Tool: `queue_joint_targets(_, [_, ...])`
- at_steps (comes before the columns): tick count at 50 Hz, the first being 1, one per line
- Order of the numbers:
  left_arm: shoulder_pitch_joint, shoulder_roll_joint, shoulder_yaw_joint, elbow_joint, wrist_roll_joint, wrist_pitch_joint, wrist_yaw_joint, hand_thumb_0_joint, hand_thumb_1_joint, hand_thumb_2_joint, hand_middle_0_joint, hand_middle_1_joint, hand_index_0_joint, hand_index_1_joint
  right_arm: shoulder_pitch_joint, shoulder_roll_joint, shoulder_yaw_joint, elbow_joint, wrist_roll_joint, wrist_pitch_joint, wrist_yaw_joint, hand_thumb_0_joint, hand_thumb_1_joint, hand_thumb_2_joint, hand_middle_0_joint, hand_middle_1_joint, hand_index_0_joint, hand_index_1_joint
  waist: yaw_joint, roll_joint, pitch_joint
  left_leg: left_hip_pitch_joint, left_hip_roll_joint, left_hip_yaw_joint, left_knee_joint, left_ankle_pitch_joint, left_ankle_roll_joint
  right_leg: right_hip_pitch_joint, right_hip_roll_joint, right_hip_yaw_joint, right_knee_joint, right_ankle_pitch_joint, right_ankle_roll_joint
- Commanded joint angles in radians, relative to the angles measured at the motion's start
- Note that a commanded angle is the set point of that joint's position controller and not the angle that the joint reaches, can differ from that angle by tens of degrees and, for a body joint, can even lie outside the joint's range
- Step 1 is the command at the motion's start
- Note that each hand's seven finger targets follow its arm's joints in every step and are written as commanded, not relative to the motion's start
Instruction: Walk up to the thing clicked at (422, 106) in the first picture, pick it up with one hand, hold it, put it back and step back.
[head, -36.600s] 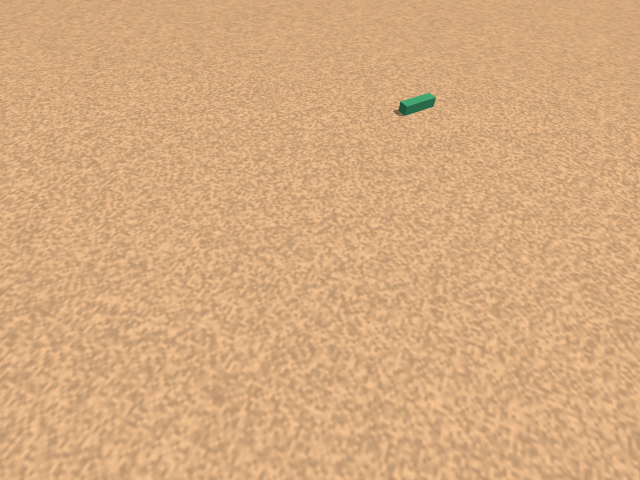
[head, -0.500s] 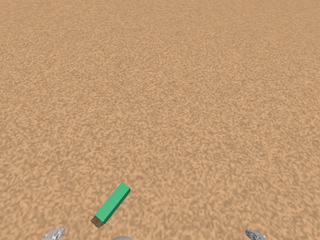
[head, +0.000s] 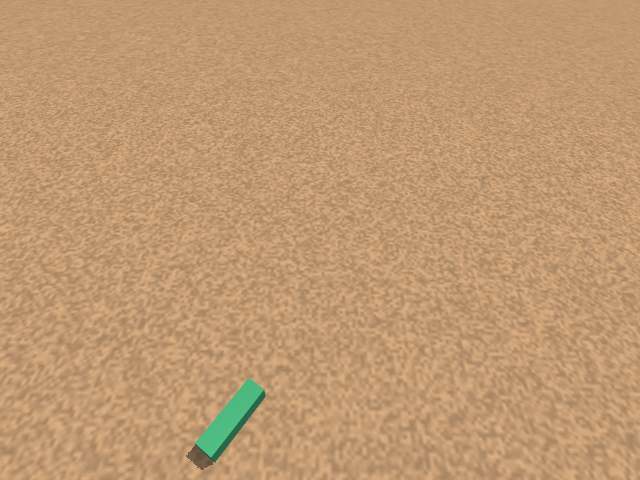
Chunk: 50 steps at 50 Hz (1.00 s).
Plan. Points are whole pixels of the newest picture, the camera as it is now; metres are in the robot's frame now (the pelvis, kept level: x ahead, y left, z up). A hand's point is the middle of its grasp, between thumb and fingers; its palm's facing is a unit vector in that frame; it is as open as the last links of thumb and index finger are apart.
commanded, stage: stand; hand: left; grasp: from above
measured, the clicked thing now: (232, 418) +0.41 +0.24 -0.75
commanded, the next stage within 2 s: step back in 1.68 s
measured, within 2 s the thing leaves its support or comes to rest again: neither
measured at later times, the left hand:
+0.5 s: hand out of the picture +0.06 +0.23 -0.16, palm faces +0.01 -0.94 -0.34, open 7.4 cm
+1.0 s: hand out of the picture +0.08 +0.23 -0.16, palm faces +0.00 -0.94 -0.34, open 7.4 cm
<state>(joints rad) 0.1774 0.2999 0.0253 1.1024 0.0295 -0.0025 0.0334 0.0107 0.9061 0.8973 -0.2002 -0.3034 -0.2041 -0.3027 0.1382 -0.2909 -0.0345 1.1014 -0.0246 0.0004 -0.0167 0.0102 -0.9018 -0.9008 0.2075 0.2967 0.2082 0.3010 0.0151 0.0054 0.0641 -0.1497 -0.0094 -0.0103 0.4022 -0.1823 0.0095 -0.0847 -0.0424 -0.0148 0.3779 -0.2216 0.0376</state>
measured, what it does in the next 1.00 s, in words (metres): stands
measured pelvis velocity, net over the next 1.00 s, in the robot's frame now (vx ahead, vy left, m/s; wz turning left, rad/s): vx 0.01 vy -0.01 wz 0.00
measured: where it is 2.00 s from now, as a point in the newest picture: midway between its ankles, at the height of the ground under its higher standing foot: outside the picture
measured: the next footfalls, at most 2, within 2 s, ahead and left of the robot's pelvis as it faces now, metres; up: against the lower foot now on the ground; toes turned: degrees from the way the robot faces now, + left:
none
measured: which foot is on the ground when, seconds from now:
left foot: down 0.00-1.00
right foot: down 0.00-1.00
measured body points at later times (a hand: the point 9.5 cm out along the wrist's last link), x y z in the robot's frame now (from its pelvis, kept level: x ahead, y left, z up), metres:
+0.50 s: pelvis +0.01 -0.01 +0.00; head +0.01 -0.01 +0.45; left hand +0.06 +0.28 -0.14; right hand +0.07 -0.30 -0.14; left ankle +0.03 +0.11 -0.74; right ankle -0.01 -0.14 -0.74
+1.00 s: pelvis +0.01 -0.01 +0.00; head +0.02 -0.02 +0.45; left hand +0.08 +0.28 -0.13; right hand +0.08 -0.31 -0.13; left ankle +0.03 +0.11 -0.74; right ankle -0.01 -0.14 -0.74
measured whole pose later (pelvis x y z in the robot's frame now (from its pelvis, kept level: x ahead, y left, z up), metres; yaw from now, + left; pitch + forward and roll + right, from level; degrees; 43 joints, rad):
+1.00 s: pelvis +0.01 -0.01 +0.00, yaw +0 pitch -3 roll +0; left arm 0.11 0.32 0.02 1.15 0.02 -0.01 0.01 0.01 0.91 0.90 -0.20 -0.30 -0.20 -0.30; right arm 0.11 -0.33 -0.01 1.15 -0.02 -0.01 -0.01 0.01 -0.90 -0.90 0.21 0.30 0.21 0.30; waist 0.00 0.01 0.06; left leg -0.13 0.01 -0.02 0.34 -0.17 -0.01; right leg -0.06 -0.02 -0.02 0.31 -0.20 0.02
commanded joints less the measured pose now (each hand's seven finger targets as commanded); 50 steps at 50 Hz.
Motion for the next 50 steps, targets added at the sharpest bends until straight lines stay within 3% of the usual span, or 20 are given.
queue_joint_targets(1, [-0.030,0.190,0.039,-0.039,0.001,-0.018,0.005,0.000,0.900,0.900,-0.200,-0.300,-0.200,-0.301,-0.050,-0.200,-0.038,-0.048,0.001,-0.021,-0.007,0.000,-0.900,-0.900,0.200,0.300,0.200,0.300,-0.003,0.005,-0.006,-0.010,0.106,-0.119,-0.126,-0.043,0.016,-0.051,-0.065,0.067,-0.090,0.009,-0.038])
queue_joint_targets(5, [-0.038,0.193,0.038,-0.024,-0.001,-0.018,0.001,0.000,0.900,0.900,-0.200,-0.300,-0.200,-0.301,-0.051,-0.204,-0.034,-0.036,0.000,-0.021,-0.005,0.000,-0.900,-0.900,0.200,0.300,0.200,0.300,-0.004,0.016,-0.010,-0.025,0.110,-0.123,-0.143,-0.075,0.015,-0.032,-0.068,0.070,-0.092,0.012,-0.041])
queue_joint_targets(12, [-0.056,0.203,0.037,-0.012,-0.005,-0.025,0.002,0.000,0.900,0.900,-0.200,-0.300,-0.200,-0.301,-0.054,-0.207,-0.027,-0.025,0.004,-0.026,-0.004,0.000,-0.900,-0.900,0.200,0.300,0.200,0.300,-0.006,-0.011,-0.049,0.033,0.118,-0.105,-0.110,0.078,0.019,-0.022,-0.084,0.079,-0.104,0.087,-0.044])
queue_joint_targets(18, [-0.060,0.213,0.037,-0.003,-0.006,-0.024,-0.001,0.000,0.900,0.900,-0.200,-0.300,-0.200,-0.301,-0.047,-0.218,-0.021,-0.013,0.005,-0.024,-0.005,0.000,-0.900,-0.900,0.200,0.300,0.200,0.300,-0.010,-0.004,-0.040,0.026,0.116,-0.100,-0.118,0.063,0.015,-0.019,-0.082,0.080,-0.112,0.091,-0.043])
queue_joint_targets(22, [-0.073,0.217,0.040,-0.004,-0.009,-0.024,-0.001,0.000,0.900,0.900,-0.200,-0.300,-0.200,-0.301,-0.051,-0.222,-0.019,-0.012,0.006,-0.024,-0.006,0.000,-0.900,-0.900,0.200,0.300,0.200,0.300,-0.010,-0.003,-0.057,0.034,0.121,-0.096,-0.109,0.122,0.017,-0.002,-0.086,0.082,-0.109,0.130,-0.043])
queue_joint_targets(27, [-0.065,0.211,0.037,0.002,-0.010,-0.021,-0.006,0.000,0.900,0.900,-0.200,-0.300,-0.200,-0.301,-0.057,-0.224,-0.015,-0.008,0.007,-0.027,-0.005,0.000,-0.900,-0.900,0.200,0.300,0.200,0.300,-0.005,0.006,-0.040,0.028,0.123,-0.101,-0.124,0.084,0.014,-0.012,-0.081,0.076,-0.111,0.098,-0.047])
queue_joint_targets(39, [-0.094,0.220,0.038,-0.003,-0.012,-0.026,-0.008,0.000,0.900,0.900,-0.200,-0.300,-0.200,-0.301,-0.066,-0.230,-0.013,-0.009,0.009,-0.028,-0.004,0.000,-0.900,-0.900,0.200,0.300,0.200,0.300,-0.013,-0.008,-0.077,0.057,0.132,-0.092,-0.102,0.185,0.012,0.006,-0.087,0.076,-0.112,0.163,-0.045])
queue_joint_targets(49, [-0.097,0.224,0.036,-0.005,-0.011,-0.025,-0.012,0.000,0.900,0.900,-0.200,-0.300,-0.200,-0.301,-0.068,-0.238,-0.011,-0.007,0.009,-0.026,-0.001,0.000,-0.900,-0.900,0.200,0.300,0.200,0.300,-0.017,-0.006,-0.050,0.026,0.128,-0.097,-0.128,0.073,0.008,-0.014,-0.082,0.077,-0.130,0.084,-0.046])
queue_joint_targets(50, [-0.101,0.229,0.036,-0.011,-0.011,-0.026,-0.012,0.000,0.900,0.900,-0.200,-0.300,-0.200,-0.301,-0.076,-0.239,-0.013,-0.010,0.008,-0.027,-0.001,0.000,-0.900,-0.900,0.200,0.300,0.200,0.300,-0.014,-0.009,-0.062,0.039,0.133,-0.095,-0.121,0.112,0.011,-0.012,-0.086,0.078,-0.123,0.105,-0.050])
